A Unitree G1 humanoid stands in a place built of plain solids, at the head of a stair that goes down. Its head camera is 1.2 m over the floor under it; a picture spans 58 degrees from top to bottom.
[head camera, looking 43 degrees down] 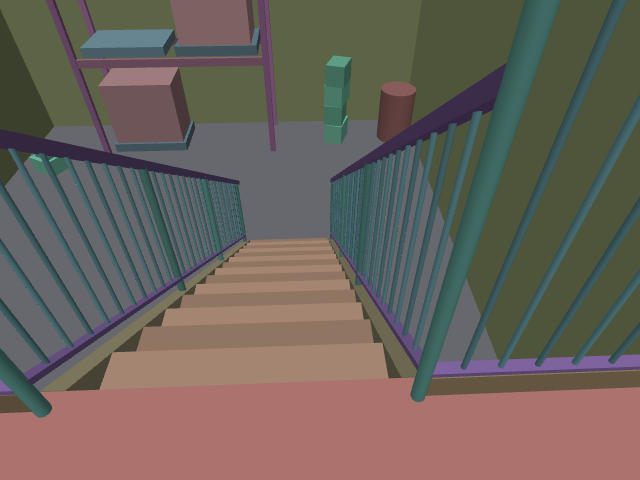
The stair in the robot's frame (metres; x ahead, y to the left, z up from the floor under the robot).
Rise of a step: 0.19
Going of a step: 0.25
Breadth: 0.99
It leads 2 degrees to the left of straight ahead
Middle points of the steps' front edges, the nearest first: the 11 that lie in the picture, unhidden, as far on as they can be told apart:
0.65 0.25 0.00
0.90 0.26 -0.18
1.15 0.27 -0.37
1.39 0.28 -0.55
1.63 0.29 -0.74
1.88 0.31 -0.92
2.12 0.32 -1.11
2.37 0.33 -1.29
2.61 0.34 -1.48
2.86 0.35 -1.66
3.10 0.36 -1.85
